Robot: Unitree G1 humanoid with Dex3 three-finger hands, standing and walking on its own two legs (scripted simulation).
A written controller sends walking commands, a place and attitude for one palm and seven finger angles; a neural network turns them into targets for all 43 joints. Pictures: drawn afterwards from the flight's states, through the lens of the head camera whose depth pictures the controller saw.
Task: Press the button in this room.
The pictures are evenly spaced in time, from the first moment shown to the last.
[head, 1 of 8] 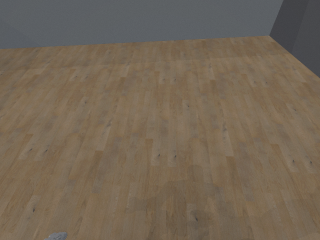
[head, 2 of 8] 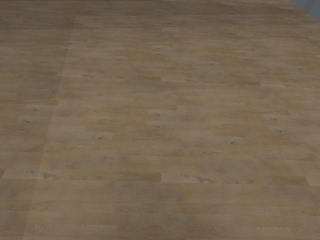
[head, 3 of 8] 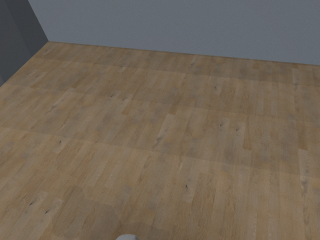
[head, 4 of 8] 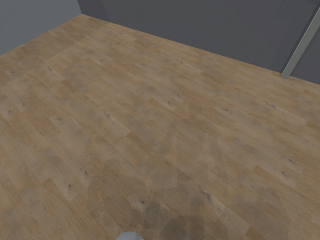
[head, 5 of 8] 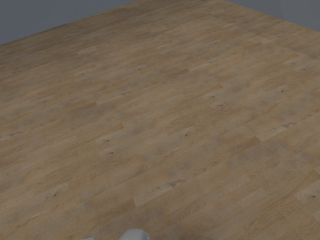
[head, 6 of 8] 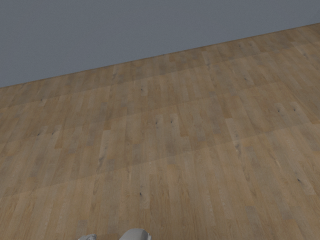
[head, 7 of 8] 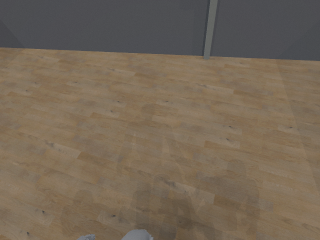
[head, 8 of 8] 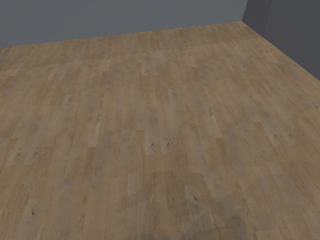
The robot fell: no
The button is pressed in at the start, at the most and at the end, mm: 0 0 0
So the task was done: no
